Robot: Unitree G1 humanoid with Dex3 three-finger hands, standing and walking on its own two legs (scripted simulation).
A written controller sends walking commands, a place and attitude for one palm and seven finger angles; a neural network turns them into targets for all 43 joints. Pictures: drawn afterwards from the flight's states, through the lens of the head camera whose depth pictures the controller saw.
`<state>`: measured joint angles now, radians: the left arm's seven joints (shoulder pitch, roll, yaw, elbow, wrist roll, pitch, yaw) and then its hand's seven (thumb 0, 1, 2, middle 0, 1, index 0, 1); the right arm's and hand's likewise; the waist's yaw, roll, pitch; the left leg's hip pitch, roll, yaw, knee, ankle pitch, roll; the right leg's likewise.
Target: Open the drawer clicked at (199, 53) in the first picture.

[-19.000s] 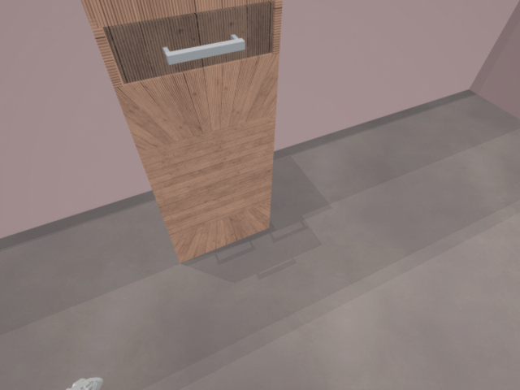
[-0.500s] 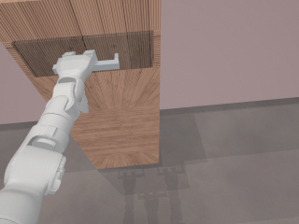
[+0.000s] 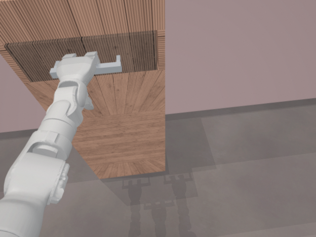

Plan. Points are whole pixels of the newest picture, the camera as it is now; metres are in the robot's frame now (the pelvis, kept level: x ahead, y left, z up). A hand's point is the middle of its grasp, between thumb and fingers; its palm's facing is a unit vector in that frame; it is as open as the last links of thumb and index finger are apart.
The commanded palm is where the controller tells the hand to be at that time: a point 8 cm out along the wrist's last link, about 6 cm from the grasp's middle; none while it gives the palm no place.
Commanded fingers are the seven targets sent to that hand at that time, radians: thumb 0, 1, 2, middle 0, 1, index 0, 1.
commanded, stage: close the thumb around the handle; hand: left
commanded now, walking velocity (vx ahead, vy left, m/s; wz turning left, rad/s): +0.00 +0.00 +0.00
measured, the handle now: (87, 65) +0.54 +0.18 +0.14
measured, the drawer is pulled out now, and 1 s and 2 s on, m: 0.00 0.03 0.15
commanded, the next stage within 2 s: pull the drawer open in 0.44 s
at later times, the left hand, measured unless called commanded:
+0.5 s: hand (85, 85) +0.49 +0.19 +0.12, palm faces +0.03 -0.03 -1.00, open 5.4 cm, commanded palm +0.45 +0.20 +0.18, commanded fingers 0.00 0.90 0.90 -0.40 -1.35 -0.40 -1.35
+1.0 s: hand (84, 93) +0.46 +0.18 +0.12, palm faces +0.05 -0.05 -1.00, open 5.4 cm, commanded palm +0.41 +0.19 +0.18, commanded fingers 0.00 0.90 0.90 -0.40 -1.35 -0.40 -1.35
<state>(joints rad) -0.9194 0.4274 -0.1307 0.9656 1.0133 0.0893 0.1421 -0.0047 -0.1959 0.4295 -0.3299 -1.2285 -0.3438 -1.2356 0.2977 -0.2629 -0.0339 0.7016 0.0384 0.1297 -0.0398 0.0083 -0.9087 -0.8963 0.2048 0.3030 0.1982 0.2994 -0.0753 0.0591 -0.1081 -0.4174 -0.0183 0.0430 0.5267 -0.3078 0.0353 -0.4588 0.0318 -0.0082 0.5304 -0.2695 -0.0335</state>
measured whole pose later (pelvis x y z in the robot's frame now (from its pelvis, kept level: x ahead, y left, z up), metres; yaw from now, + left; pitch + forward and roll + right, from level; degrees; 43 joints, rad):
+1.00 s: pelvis +0.02 +0.00 +0.00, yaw +0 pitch +9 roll +0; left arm -0.65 0.39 -0.19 0.56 0.96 0.21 0.07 0.00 0.77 0.81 -0.32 -1.35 -0.39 -1.35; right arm 0.20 -0.27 -0.02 0.65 0.06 0.18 -0.02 0.01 -0.91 -0.90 0.20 0.30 0.20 0.30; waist -0.01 0.07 -0.11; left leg -0.32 -0.02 0.04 0.49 -0.32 0.04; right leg -0.37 0.03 0.00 0.50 -0.29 -0.03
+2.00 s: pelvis +0.01 +0.00 +0.01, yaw +0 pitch +3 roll +0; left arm -0.18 0.37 -0.23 -0.01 0.94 0.29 0.06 0.02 0.76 0.82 -0.28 -1.35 -0.41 -1.34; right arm 0.08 -0.27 0.00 0.64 0.06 0.18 0.00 0.01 -0.91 -0.90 0.20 0.30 0.19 0.30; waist 0.05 0.10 -0.08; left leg -0.20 -0.02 0.05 0.45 -0.31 0.03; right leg -0.26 0.03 0.00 0.49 -0.29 -0.04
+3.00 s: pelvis -0.02 -0.02 +0.00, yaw -1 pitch -3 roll +1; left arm 0.35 0.39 -0.18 -0.46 0.93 0.23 0.09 0.04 0.74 0.80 -0.29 -1.35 -0.39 -1.32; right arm 0.04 -0.26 0.04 0.59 0.02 0.15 0.06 0.01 -0.91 -0.90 0.20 0.30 0.20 0.30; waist 0.09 0.13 -0.03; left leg -0.14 0.01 0.04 0.47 -0.28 0.00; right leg -0.19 0.06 -0.01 0.50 -0.26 -0.07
